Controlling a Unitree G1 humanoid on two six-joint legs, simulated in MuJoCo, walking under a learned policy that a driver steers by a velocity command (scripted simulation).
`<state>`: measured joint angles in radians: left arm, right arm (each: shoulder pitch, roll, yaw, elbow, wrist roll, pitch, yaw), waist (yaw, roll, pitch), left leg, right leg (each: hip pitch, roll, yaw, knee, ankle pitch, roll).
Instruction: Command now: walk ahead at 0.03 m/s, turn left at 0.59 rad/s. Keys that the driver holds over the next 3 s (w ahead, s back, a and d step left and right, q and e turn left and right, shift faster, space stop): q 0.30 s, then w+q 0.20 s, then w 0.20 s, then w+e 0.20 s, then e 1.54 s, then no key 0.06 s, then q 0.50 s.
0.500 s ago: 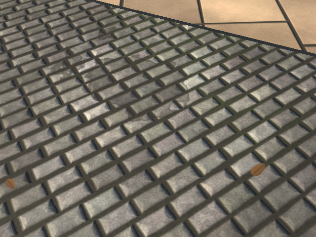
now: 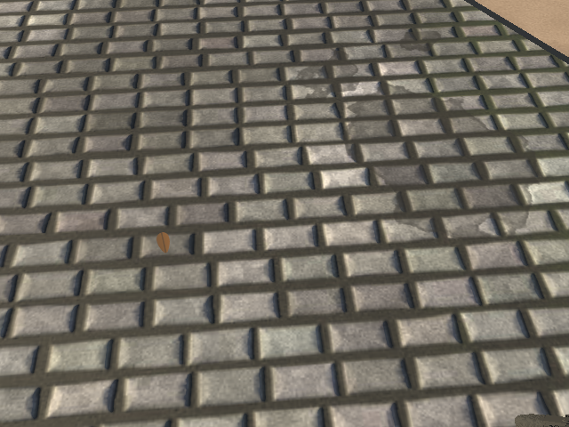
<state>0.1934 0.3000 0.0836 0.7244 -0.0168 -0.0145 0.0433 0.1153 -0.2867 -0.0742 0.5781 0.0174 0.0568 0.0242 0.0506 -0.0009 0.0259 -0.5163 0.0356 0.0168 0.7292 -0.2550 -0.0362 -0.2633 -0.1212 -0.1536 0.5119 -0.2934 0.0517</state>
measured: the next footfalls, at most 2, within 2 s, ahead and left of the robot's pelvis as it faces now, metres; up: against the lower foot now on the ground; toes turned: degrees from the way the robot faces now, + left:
left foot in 0.04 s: +0.09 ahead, +0.13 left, +0.00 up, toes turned +3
right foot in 0.42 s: +0.10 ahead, -0.10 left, +0.00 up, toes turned +18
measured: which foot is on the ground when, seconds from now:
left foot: up 0.00-0.02, down 0.04-0.44, up 0.46-0.86, down 0.88-1.00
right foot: down 0.00-0.04, up 0.06-0.40, down 0.42-0.88, up 0.90-1.00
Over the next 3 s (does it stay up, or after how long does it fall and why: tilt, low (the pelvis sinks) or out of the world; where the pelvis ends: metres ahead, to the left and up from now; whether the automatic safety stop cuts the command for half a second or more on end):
stays up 0.30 0.16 -0.01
